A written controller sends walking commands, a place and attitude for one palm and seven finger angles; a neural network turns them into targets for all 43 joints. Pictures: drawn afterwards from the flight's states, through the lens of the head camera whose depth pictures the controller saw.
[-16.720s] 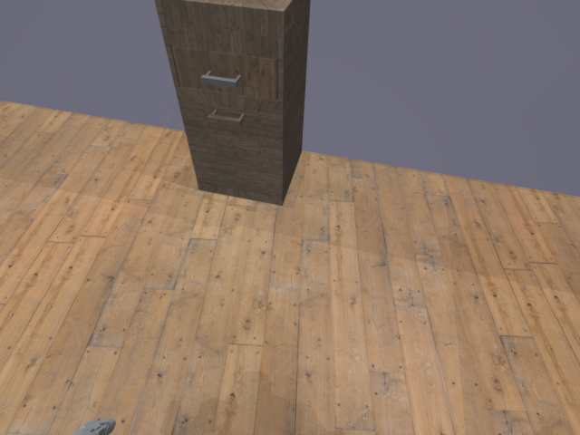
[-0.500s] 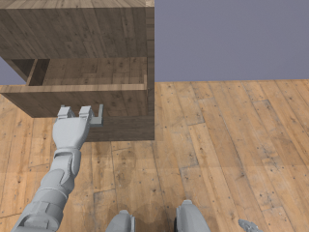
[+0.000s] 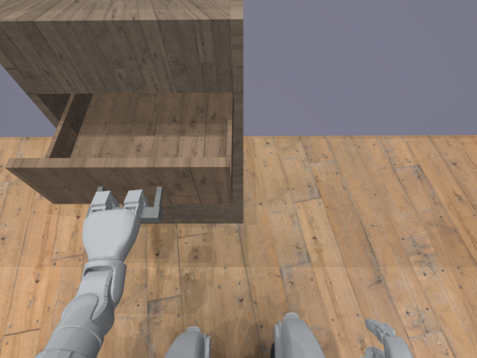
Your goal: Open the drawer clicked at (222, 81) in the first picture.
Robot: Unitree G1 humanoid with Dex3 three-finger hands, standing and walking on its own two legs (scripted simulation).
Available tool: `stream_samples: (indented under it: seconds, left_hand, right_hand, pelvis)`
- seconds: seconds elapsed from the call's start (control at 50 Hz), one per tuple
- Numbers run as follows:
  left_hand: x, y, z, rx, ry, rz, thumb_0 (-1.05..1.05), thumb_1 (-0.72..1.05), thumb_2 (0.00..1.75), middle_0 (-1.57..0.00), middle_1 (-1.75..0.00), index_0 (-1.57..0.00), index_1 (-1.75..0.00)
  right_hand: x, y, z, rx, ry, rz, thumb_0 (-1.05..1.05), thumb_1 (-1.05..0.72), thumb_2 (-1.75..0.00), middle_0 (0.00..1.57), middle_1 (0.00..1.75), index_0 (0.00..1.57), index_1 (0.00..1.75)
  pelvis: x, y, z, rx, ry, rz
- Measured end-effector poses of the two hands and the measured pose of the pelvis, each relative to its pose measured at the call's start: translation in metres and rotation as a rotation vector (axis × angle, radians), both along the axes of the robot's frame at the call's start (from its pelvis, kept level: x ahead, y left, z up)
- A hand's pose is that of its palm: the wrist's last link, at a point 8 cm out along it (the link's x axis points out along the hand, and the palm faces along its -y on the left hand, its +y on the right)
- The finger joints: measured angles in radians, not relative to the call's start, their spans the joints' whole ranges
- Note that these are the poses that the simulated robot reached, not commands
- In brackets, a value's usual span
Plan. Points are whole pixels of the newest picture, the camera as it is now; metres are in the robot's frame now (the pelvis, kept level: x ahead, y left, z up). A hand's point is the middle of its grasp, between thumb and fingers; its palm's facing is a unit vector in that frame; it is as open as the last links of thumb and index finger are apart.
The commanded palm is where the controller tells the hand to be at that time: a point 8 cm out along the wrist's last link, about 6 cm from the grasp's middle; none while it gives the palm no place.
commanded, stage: pull the drawer open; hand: left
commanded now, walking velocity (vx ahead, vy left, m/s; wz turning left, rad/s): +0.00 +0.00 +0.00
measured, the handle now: (127, 203) +0.39 +0.22 -0.04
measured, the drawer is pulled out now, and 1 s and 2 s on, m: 0.17 0.27 0.30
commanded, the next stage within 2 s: open the thumb to release the handle in 1.42 s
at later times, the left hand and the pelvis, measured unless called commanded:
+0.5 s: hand (120, 266) +0.28 +0.22 -0.06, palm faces -0.02 -0.04 -1.00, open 5.7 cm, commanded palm +0.23 +0.23 -0.02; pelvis +0.00 -0.01 +0.00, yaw +0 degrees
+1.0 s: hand (113, 296) +0.23 +0.22 -0.06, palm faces -0.04 -0.04 -1.00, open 5.7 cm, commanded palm +0.18 +0.23 -0.02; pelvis +0.01 -0.01 -0.01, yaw +0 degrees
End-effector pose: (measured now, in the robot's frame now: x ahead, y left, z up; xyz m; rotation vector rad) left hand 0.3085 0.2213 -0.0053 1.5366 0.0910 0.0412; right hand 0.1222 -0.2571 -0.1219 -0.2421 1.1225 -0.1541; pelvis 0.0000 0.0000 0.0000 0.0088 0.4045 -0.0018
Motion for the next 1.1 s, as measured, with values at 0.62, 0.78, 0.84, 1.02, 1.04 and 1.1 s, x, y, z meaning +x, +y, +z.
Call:
stream_samples:
  seconds: [0.62, 0.78, 0.84, 1.02, 1.04, 1.1]
  left_hand:
    - [-0.061, -0.003, 0.000, -0.003, 0.005, 0.033, 0.02, 0.73, 0.78, -0.27, -1.29, -0.38, -1.33]
    - [-0.078, -0.003, 0.001, -0.005, 0.008, 0.034, 0.02, 0.73, 0.78, -0.27, -1.29, -0.38, -1.32]
    - [-0.084, -0.003, 0.001, -0.005, 0.007, 0.036, 0.02, 0.73, 0.78, -0.27, -1.29, -0.38, -1.33]
    - [-0.102, -0.003, 0.001, -0.008, 0.017, 0.038, 0.02, 0.73, 0.78, -0.26, -1.29, -0.38, -1.32]
    - [-0.104, -0.003, 0.002, -0.009, 0.019, 0.038, 0.02, 0.73, 0.78, -0.26, -1.29, -0.38, -1.32]
    - [-0.110, -0.003, 0.002, -0.010, 0.023, 0.039, 0.02, 0.73, 0.77, -0.26, -1.29, -0.38, -1.32]
  right_hand:
    - [0.039, 0.005, 0.005, 0.024, -0.122, 0.041, 0.00, -0.91, -0.90, 0.20, 0.30, 0.21, 0.30]
    - [0.052, 0.006, 0.007, 0.026, -0.156, 0.061, 0.00, -0.91, -0.90, 0.20, 0.30, 0.21, 0.30]
    - [0.056, 0.006, 0.006, 0.026, -0.161, 0.073, 0.00, -0.91, -0.90, 0.20, 0.30, 0.21, 0.30]
    - [0.065, 0.010, 0.005, 0.035, -0.185, 0.094, 0.01, -0.91, -0.90, 0.20, 0.30, 0.21, 0.30]
    - [0.066, 0.010, 0.004, 0.036, -0.188, 0.097, 0.01, -0.91, -0.90, 0.20, 0.30, 0.21, 0.30]
    - [0.068, 0.011, 0.004, 0.040, -0.196, 0.104, 0.01, -0.91, -0.90, 0.20, 0.30, 0.21, 0.30]
  pelvis:
    - [0.005, -0.007, -0.003, 0.009, -0.017, -0.009]
    - [0.007, -0.008, -0.005, 0.011, -0.019, -0.010]
    - [0.007, -0.008, -0.006, 0.011, -0.017, -0.009]
    - [0.007, -0.010, -0.010, 0.015, -0.019, -0.010]
    - [0.007, -0.010, -0.010, 0.015, -0.019, -0.010]
    - [0.006, -0.011, -0.011, 0.016, -0.019, -0.010]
